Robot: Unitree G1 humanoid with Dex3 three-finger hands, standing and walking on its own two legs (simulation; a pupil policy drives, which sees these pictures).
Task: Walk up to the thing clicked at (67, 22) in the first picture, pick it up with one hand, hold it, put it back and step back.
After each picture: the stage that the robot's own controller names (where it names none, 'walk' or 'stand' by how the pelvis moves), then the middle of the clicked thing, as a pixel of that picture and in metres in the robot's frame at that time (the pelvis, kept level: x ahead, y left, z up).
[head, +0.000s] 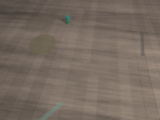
stand; (68, 20) +2.04 +0.23 -0.72
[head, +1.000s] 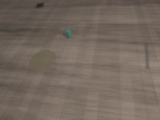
walk; (69, 34) +1.92 +0.32 -0.71
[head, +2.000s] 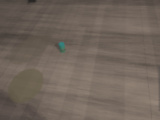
walk; (62, 47) +1.35 +0.34 -0.72
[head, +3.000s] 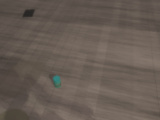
walk; (57, 81) +0.89 +0.30 -0.71
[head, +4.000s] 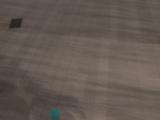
walk; (55, 115) +0.56 +0.20 -0.70
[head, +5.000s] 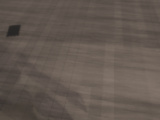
stand; out of the picture +0.37 +0.20 -0.71
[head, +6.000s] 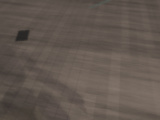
stand; out of the picture +0.36 +0.17 -0.72
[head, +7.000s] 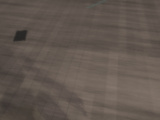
stand; out of the picture +0.37 +0.18 -0.73
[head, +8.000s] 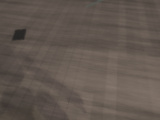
stand; out of the picture +0.36 +0.19 -0.73
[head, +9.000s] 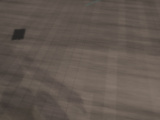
stand; out of the picture +0.35 +0.19 -0.73
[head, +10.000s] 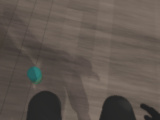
go down; (35, 75) +0.42 +0.23 -0.39
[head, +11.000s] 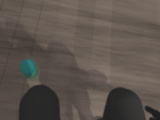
go down; (29, 69) +0.42 +0.25 -0.31
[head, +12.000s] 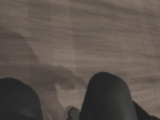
close in; out of the picture +0.40 +0.29 -0.22
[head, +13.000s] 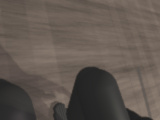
close; out of the picture +0.40 +0.30 -0.22
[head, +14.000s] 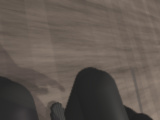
lift; out of the picture +0.38 +0.29 -0.22
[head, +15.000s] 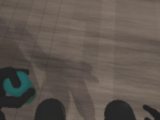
lift; (22, 89) +0.32 +0.21 -0.04
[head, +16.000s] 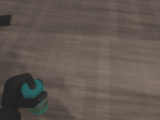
hold; (36, 97) +0.33 +0.17 -0.01
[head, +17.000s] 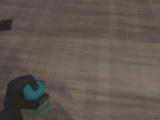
hold; (38, 98) +0.33 +0.17 -0.01
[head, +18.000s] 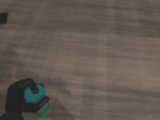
crouch; (38, 101) +0.32 +0.17 -0.04
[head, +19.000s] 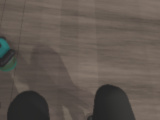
lower; (2, 56) +0.45 +0.24 -0.11
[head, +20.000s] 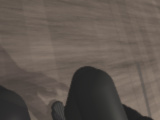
lower; out of the picture +0.41 +0.31 -0.22
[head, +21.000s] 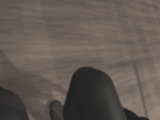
lower; out of the picture +0.41 +0.31 -0.22
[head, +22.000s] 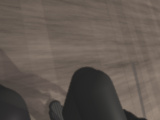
lower; out of the picture +0.41 +0.31 -0.23
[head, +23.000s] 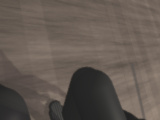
lower; out of the picture +0.41 +0.31 -0.23
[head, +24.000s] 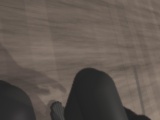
open; out of the picture +0.40 +0.29 -0.23
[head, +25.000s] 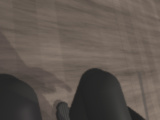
stand; out of the picture +0.40 +0.28 -0.23
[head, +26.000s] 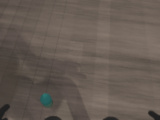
walk; (46, 100) +0.41 +0.21 -0.53
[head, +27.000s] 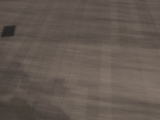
stand; out of the picture +0.37 +0.19 -0.67
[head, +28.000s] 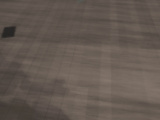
stand; out of the picture +0.37 +0.19 -0.67
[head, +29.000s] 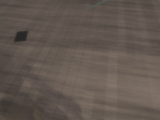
stand; out of the picture +0.40 +0.17 -0.72
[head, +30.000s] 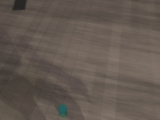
walk; (63, 111) +0.47 +0.14 -0.69
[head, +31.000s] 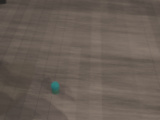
walk; (55, 88) +0.65 +0.20 -0.70
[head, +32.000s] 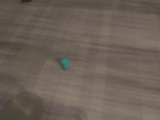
stand; (65, 65) +0.98 +0.19 -0.69
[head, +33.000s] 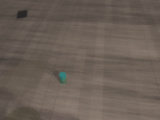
stand; (63, 78) +0.96 +0.20 -0.71
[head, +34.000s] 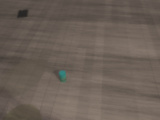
stand; (62, 76) +0.98 +0.20 -0.72
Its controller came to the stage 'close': yes
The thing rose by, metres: 0.70
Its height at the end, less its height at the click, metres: +0.00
